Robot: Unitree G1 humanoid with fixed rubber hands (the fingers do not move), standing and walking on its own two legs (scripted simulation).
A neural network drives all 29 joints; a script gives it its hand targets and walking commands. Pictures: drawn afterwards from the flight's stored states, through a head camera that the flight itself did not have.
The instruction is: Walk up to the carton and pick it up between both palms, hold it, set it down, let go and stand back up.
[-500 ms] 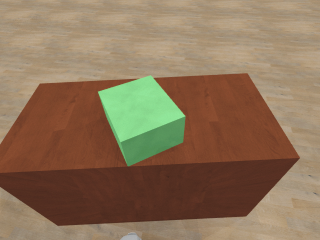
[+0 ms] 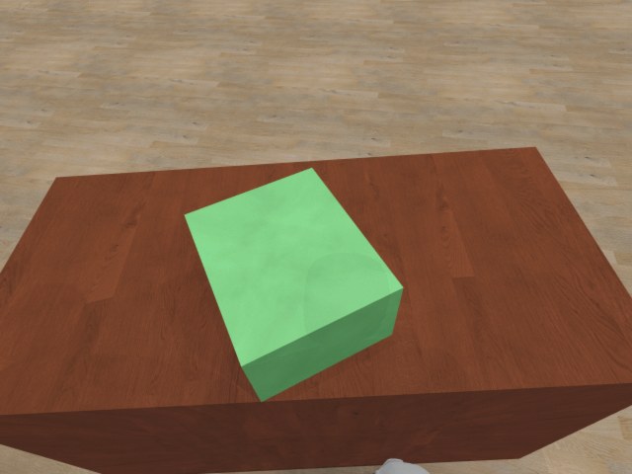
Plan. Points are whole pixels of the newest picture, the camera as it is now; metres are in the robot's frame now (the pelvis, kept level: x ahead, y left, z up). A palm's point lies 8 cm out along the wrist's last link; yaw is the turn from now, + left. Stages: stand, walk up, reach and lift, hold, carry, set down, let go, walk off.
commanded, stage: walk up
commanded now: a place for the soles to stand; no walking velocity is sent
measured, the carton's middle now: (288, 275) +0.41 +0.07 -0.04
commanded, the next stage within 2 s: none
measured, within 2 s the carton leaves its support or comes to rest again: neither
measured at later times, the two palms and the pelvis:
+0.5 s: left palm out of the picture +0.07 +0.35 -0.11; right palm out of the picture +0.07 -0.27 -0.09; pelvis +0.00 +0.04 +0.01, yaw +2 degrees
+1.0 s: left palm out of the picture +0.07 +0.32 -0.08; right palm out of the picture +0.08 -0.27 -0.09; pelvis +0.00 +0.03 +0.03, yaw +1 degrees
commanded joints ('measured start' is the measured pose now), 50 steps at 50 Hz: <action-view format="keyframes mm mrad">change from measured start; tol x16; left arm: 1 35 296 62 -47 9 -15 22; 50 -182 259 24 201 -11 13 4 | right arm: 1 -7 -171 -46 -27 10 14 -40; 50 -209 -213 -49 212 -27 -5 -12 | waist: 1 34 -185 -116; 14 -7 -189 -216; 17 7 146 -55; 38 -7 -114 -131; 50 15 16 -126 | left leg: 1 -102 -27 -201 243 -207 34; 13 51 -51 15 -210 67 1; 15 85 93 -195 -428 97 34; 17 -227 273 -425 -516 -162 170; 22 78 138 -150 -308 528 56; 32 51 106 -131 -428 118 29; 50 103 72 -55 -356 365 11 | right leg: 1 111 -364 463 -280 186 -189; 14 52 -221 160 -204 -127 -42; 17 78 -57 91 90 -261 31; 24 214 -95 116 -172 262 23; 38 124 -143 199 -369 12 50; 50 155 -171 189 -282 301 15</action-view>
